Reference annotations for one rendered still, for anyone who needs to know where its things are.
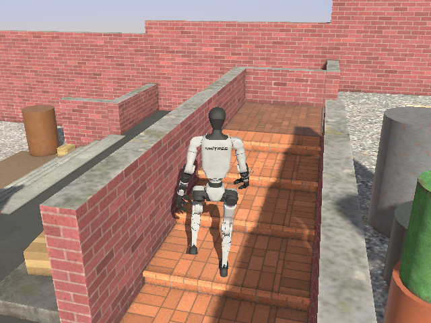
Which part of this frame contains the robot left hand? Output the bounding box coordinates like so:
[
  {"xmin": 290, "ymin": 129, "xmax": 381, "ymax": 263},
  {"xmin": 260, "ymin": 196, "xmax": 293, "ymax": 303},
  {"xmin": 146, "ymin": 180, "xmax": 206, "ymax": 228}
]
[{"xmin": 176, "ymin": 194, "xmax": 192, "ymax": 211}]

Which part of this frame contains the robot right hand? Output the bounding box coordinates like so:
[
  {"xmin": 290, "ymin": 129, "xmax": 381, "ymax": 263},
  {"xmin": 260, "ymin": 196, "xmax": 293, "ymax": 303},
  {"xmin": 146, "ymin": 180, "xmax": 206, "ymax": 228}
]
[{"xmin": 234, "ymin": 178, "xmax": 249, "ymax": 189}]

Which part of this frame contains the robot right shin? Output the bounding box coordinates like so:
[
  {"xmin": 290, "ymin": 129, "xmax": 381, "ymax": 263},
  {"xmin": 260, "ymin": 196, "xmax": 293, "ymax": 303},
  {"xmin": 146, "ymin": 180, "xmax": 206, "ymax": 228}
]
[{"xmin": 222, "ymin": 223, "xmax": 232, "ymax": 268}]

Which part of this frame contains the robot left forearm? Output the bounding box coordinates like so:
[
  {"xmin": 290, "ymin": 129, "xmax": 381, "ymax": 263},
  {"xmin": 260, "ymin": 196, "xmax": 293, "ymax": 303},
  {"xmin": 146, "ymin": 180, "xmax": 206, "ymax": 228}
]
[{"xmin": 177, "ymin": 164, "xmax": 191, "ymax": 196}]

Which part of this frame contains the right robot upper arm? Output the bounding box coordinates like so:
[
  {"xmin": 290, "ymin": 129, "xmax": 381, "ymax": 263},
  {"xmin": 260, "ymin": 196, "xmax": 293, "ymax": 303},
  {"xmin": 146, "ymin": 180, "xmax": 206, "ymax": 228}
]
[{"xmin": 231, "ymin": 137, "xmax": 247, "ymax": 173}]

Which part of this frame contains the robot left shin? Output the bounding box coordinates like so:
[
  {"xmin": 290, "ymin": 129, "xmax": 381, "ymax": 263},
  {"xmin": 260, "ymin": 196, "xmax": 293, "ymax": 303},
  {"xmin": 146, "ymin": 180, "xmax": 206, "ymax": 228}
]
[{"xmin": 191, "ymin": 203, "xmax": 201, "ymax": 247}]

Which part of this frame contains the robot shin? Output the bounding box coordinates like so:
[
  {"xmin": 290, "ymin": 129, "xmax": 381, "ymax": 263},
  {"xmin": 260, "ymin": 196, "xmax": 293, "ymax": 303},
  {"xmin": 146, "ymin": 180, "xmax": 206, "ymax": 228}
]
[
  {"xmin": 222, "ymin": 223, "xmax": 232, "ymax": 268},
  {"xmin": 191, "ymin": 203, "xmax": 201, "ymax": 247}
]

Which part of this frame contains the left robot upper arm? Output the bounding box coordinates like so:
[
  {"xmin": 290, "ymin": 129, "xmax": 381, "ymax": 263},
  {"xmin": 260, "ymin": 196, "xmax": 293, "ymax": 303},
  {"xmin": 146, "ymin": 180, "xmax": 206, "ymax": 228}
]
[{"xmin": 184, "ymin": 136, "xmax": 203, "ymax": 174}]

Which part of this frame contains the robot right forearm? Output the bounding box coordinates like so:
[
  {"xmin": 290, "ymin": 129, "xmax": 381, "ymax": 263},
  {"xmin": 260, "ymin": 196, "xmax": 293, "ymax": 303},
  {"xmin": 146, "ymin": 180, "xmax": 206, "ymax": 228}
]
[{"xmin": 240, "ymin": 163, "xmax": 249, "ymax": 182}]

